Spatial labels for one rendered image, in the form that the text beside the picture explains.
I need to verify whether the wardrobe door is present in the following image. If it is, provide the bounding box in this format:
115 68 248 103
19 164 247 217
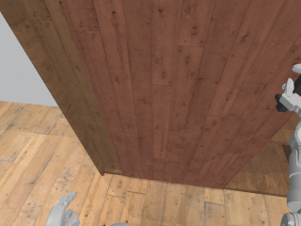
61 0 301 189
17 0 121 170

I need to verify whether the right robot upper arm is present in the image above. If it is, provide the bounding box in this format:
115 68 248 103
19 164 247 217
280 212 301 226

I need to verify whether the left robot hand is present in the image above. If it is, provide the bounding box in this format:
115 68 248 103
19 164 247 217
44 192 80 226

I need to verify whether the handle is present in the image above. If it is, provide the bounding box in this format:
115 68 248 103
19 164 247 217
275 74 301 113

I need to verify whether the right robot hand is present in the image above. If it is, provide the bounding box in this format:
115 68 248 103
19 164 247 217
279 63 301 117

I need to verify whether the right robot forearm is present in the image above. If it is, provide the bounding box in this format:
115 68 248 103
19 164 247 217
287 120 301 215

